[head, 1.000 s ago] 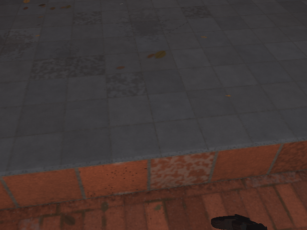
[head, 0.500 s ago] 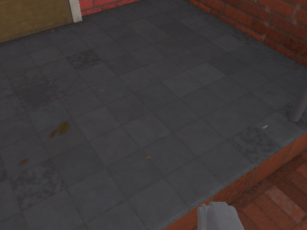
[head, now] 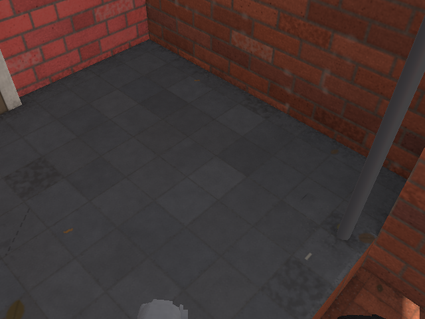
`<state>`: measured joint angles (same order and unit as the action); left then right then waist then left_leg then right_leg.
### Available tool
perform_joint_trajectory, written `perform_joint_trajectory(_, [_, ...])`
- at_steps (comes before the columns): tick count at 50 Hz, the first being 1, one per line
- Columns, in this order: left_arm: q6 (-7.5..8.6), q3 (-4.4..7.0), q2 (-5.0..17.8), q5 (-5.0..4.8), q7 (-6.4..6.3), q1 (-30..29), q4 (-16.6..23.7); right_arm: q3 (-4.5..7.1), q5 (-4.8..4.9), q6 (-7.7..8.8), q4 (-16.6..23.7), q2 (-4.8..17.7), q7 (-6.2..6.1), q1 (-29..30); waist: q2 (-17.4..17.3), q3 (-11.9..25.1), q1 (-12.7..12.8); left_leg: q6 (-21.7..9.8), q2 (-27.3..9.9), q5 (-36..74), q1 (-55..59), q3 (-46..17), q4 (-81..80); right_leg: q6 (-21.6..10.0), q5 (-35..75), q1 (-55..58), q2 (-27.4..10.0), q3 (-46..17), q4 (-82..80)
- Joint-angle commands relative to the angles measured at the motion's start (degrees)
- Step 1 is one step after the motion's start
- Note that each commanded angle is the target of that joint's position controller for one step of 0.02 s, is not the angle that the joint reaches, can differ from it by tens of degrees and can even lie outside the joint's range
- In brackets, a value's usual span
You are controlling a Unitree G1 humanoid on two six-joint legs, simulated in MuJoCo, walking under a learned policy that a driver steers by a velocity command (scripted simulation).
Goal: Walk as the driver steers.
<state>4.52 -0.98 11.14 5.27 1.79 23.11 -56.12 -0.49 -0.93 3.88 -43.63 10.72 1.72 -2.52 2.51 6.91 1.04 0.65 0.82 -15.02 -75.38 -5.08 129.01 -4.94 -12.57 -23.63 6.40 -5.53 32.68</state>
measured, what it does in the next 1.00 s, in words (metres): climbs: left foot 0.18 m higher, then right foot 0.18 m lower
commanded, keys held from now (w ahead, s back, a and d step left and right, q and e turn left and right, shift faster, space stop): no key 1.00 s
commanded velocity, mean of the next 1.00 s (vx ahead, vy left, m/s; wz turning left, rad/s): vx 0.02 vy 0.00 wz -0.09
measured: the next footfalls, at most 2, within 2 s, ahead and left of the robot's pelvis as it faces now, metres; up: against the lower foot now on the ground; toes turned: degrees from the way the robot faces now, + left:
left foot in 0.30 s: +0.21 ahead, +0.21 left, +0.18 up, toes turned -2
right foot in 0.96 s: +0.14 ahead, -0.03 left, +0.00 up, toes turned -8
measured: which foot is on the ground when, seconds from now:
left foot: up 0.00-0.28, down 0.30-0.96, up 0.98-1.00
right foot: down 0.00-0.32, up 0.34-0.94, down 0.96-1.00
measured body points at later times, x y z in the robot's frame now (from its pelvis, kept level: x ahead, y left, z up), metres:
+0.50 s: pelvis +0.11 +0.12 +0.09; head +0.12 +0.12 +0.54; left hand +0.34 +0.37 +0.02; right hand +0.22 -0.11 -0.02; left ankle +0.17 +0.21 -0.55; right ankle +0.07 -0.04 -0.51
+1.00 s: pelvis +0.14 +0.06 +0.04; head +0.12 +0.04 +0.49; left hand +0.19 +0.30 -0.09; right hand +0.26 -0.19 -0.08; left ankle +0.17 +0.21 -0.53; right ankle +0.11 -0.03 -0.72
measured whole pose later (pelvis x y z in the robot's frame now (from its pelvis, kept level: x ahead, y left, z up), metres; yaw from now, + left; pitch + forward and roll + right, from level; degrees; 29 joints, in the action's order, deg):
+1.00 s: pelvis +0.14 +0.06 +0.04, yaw -4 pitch -1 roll +4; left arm 0.7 1.8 10.7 1.0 -0.3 23.8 -45.6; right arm 2.7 -0.6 -3.0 -41.2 9.5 -5.2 -12.6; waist 1.7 1.6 0.8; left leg -1.2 0.9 -41.6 -41.6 0.0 88.3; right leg -0.5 -1.3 -6.7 -3.2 3.0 20.7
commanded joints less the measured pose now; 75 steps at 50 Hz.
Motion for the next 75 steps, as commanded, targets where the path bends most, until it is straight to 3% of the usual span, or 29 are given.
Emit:
perform_joint_trajectory(1, [1.92, 0.95, 7.88, -0.01, -0.99, 5.19, 4.48, 0.88, 0.3, -1.56, 5.05, 5.55, -2.14, 0.82, 2.67, -0.64, 0.38, 4.47, -0.61, -3.32, -4.8, 1.87, 1.46, -11.19, 19.57, 9.24, -15.74, -17.27, -7.08])
perform_joint_trajectory(5, [2.82, 0.83, 10.16, -1.33, -0.36, 6.05, 7.22, 0.19, -1.12, -3.65, 9.14, 5.2, -2.63, 5.12, 2.78, -2.93, 2.01, 4.76, -1.85, -8.35, -11.74, 2.13, -3.78, -14.18, 27.99, 19.65, -20.35, -21.44, -7.81])
perform_joint_trajectory(10, [3.45, 1.48, 11.92, -3.51, -0.38, 0.59, 11.15, -2.19, -2.45, -4.03, 13.36, -0.16, -0.52, 8.49, 4.83, -3.12, -0.92, 1.93, -4.63, -20.8, 6.77, 7.27, -30.45, -9.47, 24.18, 12.49, -20.66, -17.51, -16.13])
perform_joint_trajectory(13, [3.62, 3.01, 15.42, -4.67, 0.01, -7.8, 14.97, -1.88, -0.96, -4.59, 14.32, 1.97, 1.49, 6.91, 6.86, -0.8, -3.37, 0.23, -0.94, -25.95, 27.85, 9.3, -44.08, -7.77, 23.26, 4.7, -20.83, -14.64, -21.45])
perform_joint_trajectory(15, [4.18, 4.58, 17.8, -6.38, 0.83, -7.9, 16.31, -0.98, 0.46, -3.22, 12.48, 5.63, 1.53, 0.81, 6.67, 4.51, -3.33, -4.63, 1.42, -16.2, 34.01, 7.9, -56.82, -9.2, 56.12, 15.63, -20.52, -11.79, -13.11])
perform_joint_trajectory(16, [4.62, 4.8, 14.88, -6.36, 0.85, -7.61, 18.2, -0.14, 0.25, -1.61, 10.82, 8.57, 1.35, -3.66, -2.93, 10.41, -3.06, -11.04, -1.26, 9.86, 44.74, -3.86, -61.22, -4.49, 56.69, 8.82, -12.39, -4.45, -1.85])
perform_joint_trajectory(17, [3.7, 4.2, 10.2, -4.64, 0.54, -9.35, 21.16, 1.96, -2.27, -1.56, 11.39, 15.05, 0.59, -9.84, -22.25, 17.43, -5.17, -22.42, -10.57, 14.52, 61.39, -32.66, -82.19, 3.11, 8.29, -10.35, -1.87, -4.28, 11.84])
perform_joint_trajectory(18, [2.05, 5.0, 8.81, -4.53, 0.3, -9.26, 19.42, 2.06, -3.26, -0.28, 10.51, 15.22, 1.67, -19.4, -25.92, 13.16, -10.5, -27.53, -17.3, 3.2, 61.21, -56.85, -98.62, 6.3, -10.74, -20.1, 4.13, -18.21, 35.81])
perform_joint_trajectory(20, [1.24, 4.61, 7.81, -4.71, -1.22, -13.24, 19.55, 1.43, -2.31, 1.3, 7.11, 11.16, 2.38, -16.52, -15.1, 2.48, -7.16, -20.79, -13.39, -13.91, 54.03, -43.13, -95.67, 5.37, -3.15, -32.64, 4.04, -18.52, 54.36])
perform_joint_trajectory(22, [1.37, 2.91, 7.96, -3.86, -1.71, -10.04, 17.68, 0.04, 2.02, 1.99, 5.83, 4.54, 2.01, -5.77, -6.16, 1.6, 0.33, -16.38, -11.18, -11.51, 43.01, -27.61, -85.55, 6.18, -3.77, -28.51, -3.5, -9.47, 54.28])
perform_joint_trajectory(23, [0.98, 2.37, 6.83, -3.7, -1.55, -8.8, 16.63, -0.85, 2.2, 2.38, 5.52, 1.12, 1.98, -1.21, -1.12, 1.57, 3.17, -12.86, -9.14, -14.72, 36.63, -22.61, -86.92, 8.36, -6.68, -21.87, -6.81, -7.08, 49.49])
perform_joint_trajectory(24, [-2.48, 2.95, 0.89, -3.17, -2.56, -3.78, 15.0, 0.32, 0.83, -0.09, 2.13, -1.32, -2.24, -6.46, -1.13, 0.42, 4.35, -10.93, -9.63, 2.14, 38.59, -19.63, -90.02, 7.28, -1.32, -12.7, -4.48, 0.55, 50.81])
perform_joint_trajectory(25, [-3.91, 3.21, 1.95, -4.11, -2.85, -3.23, 14.53, 0.51, -0.15, -0.84, 1.18, 0.31, -3.51, -7.33, -2.45, -1.58, 4.23, -12.46, -9.23, 10.52, 36.47, -17.05, -88.56, 6.96, -2.22, -12.51, -3.59, 1.22, 54.17])
perform_joint_trajectory(26, [-4.69, 2.64, 5.39, -8.07, -2.54, -7.61, 17.19, -0.29, -1.93, -0.65, 5.02, 0.69, -3.49, -4.67, -6.32, -3.42, 2.18, -12.43, -9.01, 12.67, 33.7, -15.42, -93.6, 6.67, -6.64, -13.37, -4.14, 0.22, 58.21])
perform_joint_trajectory(30, [-4.75, 2.95, 6.03, -5.96, -3.18, -10.68, 19.62, 1.41, -0.2, -0.5, 5.48, 3.09, -4.78, -10.15, -3.99, -0.53, -0.41, -13.68, -10.43, 5.75, 48.15, -14.26, -91.7, 6.44, 1.05, -18.89, -5.59, -0.91, 49.76])
perform_joint_trajectory(41, [-6.26, 2.54, 1.76, -5.99, -2.77, -5.97, 18.81, 2.71, 0.63, -2.68, 7.02, 3.04, -5.73, -11.51, -9.41, -2.59, -2.33, -12.71, -11.62, -9.19, 46.3, -13.73, -84.7, 8.12, 2.21, -9.36, -7.99, 3.01, 25.76])
perform_joint_trajectory(42, [-5.85, 3.54, 2.43, -2.73, -2.2, -4.64, 18.74, 3.73, -1.1, -3.02, 4.41, 4.59, -5.96, -13.58, -7.23, -3.17, -0.84, -11.99, -10.25, -8.51, 45.32, -10.86, -81.24, 6.33, 0.11, -3.56, -5.58, 8.46, 21.61])
perform_joint_trajectory(47, [-5.06, 3.38, -0.11, -5.73, -3.08, 5.48, 10.96, 3.49, -1.32, -6.25, 4.13, 1.38, -8.24, -11.57, -5.29, -6.94, 0.14, -7.57, -3.3, -1.76, 40.51, 0.16, -61.74, 4.99, 35.36, 19.74, -9.08, 12.68, -24.69])
perform_joint_trajectory(49, [-3.09, 1.57, -0.28, -3.96, -1.83, 9.12, 9.32, 2.71, 0.5, -8.39, 3.23, -5.01, -7.13, -13.34, 6.25, -7.05, -0.4, -5.51, 3.59, -31.77, 23.7, 5.2, -27.13, 5.76, 63.73, 27.57, -18.31, -0.78, -13.2])
perform_joint_trajectory(50, [-1.5, 2.07, 4.64, -2.94, -0.91, 12.52, 9.18, 2.75, 2.94, -7.3, 3.55, -5.99, -5.72, -17.49, 10.59, -7.94, -4.41, -1.99, 2.71, -30.79, 21.65, 6.45, -16.31, 8.71, 94.98, 24.57, -25.56, -0.8, -3.57])
perform_joint_trajectory(53, [-1.77, 3.78, 7.48, -4.11, -2.08, 9.8, 10.43, 3.54, 0.04, -6.39, 3.2, -0.91, -5.53, -10.72, 12.35, -7.67, -3.13, -1.1, 0.73, -23.28, 12.1, 4.84, -3.01, -1.41, 57.34, 23.42, -30.94, -8.43, -12.54])
perform_joint_trajectory(54, [0.92, 5.0, 25.41, 2.74, 5.69, -5.6, 22.29, 5.39, 2.72, -3.1, 9.5, 13.04, -2.7, -4.62, 21.75, -18.91, -0.31, 2.04, 4.31, -17.13, -2.15, -13.58, 11.86, -11.68, 26.28, 12.42, -36.15, -25.56, -18.39])
perform_joint_trajectory(55, [-0.35, 4.08, 19.19, 4.31, 7.59, -12.73, 23.2, 7.12, 0.99, -1.73, 5.55, 17.04, -2.25, -5.61, 4.12, -15.82, -2.04, 1.05, 4.42, -7.2, -1.49, -14.4, 13.56, -11.79, 2.69, 12.5, -35.83, -20.81, -21.12])
perform_joint_trajectory(58, [-1.34, -4.2, 3.32, -2.93, 7.2, -19.44, 25.6, 7.13, 1.46, -0.76, 0.64, 13.67, -1.08, -11.33, 4.1, -9.0, -4.31, 5.8, 4.55, 0.85, 5.24, -8.02, 3.64, 3.28, -21.23, 10.37, -23.38, -7.27, -22.72])
perform_joint_trajectory(59, [-0.27, -4.22, 3.89, -3.58, 6.02, -17.76, 25.15, 6.41, 0.86, -0.79, 1.2, 12.67, -0.66, -9.67, 5.05, -7.55, -3.81, 7.56, 3.83, -4.49, 5.49, -4.36, 2.76, 3.11, -21.74, 10.76, -21.73, -3.73, -22.01])
perform_joint_trajectory(61, [1.64, -1.0, 10.05, -1.24, 2.92, -5.81, 22.05, 4.93, 0.66, -0.4, 4.53, 11.32, -2.37, -4.23, 6.34, -5.85, 3.13, 8.02, 3.3, -8.88, 0.25, -1.84, 4.04, -2.43, -11.34, 17.81, -23.01, -0.23, -19.58])
perform_joint_trajectory(63, [2.0, -0.28, 9.14, 0.41, 2.64, 0.49, 19.08, 2.69, 1.01, -0.86, 5.24, 8.07, -3.38, -3.39, 5.41, -5.43, 5.84, 6.03, 1.74, -7.43, -5.09, -4.37, 1.46, -9.78, 2.93, 23.52, -26.54, 0.03, -18.01])
perform_joint_trajectory(69, [1.3, 1.15, 11.06, 0.79, 3.7, -4.34, 19.54, 0.02, -0.4, -2.1, 8.33, 6.93, -0.96, -3.08, 4.7, -1.62, 1.37, 3.55, -0.68, -8.8, -6.42, -2.3, -0.2, -12.51, 21.78, 25.05, -29.08, 5.8, -17.88])
perform_joint_trajectory(75, [0.92, 5.31, 16.95, 0.78, 0.85, -6.12, 17.23, -3.21, -1.54, -3.37, 13.45, 4.4, 3.63, 3.51, 4.23, -1.63, -1.42, 0.56, -5.16, -27.21, 8.2, 5.23, -29.65, -10.37, 12.91, 19.67, -30.13, 12.02, -25.34])
Velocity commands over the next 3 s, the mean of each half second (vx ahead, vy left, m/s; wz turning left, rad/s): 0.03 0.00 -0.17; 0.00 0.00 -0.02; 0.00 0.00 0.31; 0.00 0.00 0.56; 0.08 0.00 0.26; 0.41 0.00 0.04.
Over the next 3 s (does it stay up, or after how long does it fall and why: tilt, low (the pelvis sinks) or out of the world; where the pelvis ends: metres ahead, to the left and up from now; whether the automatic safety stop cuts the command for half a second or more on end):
stays up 0.54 0.27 0.16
